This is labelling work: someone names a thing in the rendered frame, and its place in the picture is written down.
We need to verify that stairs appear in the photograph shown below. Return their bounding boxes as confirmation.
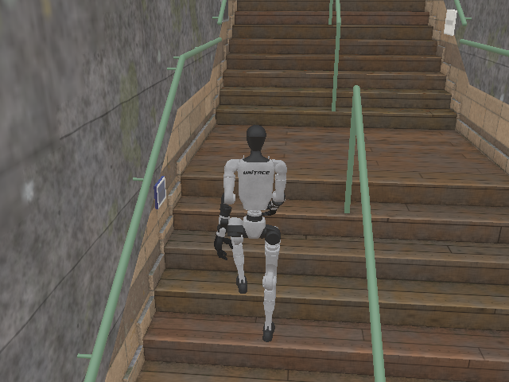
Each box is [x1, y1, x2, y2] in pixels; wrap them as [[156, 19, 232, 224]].
[[136, 177, 509, 382], [216, 0, 457, 130]]

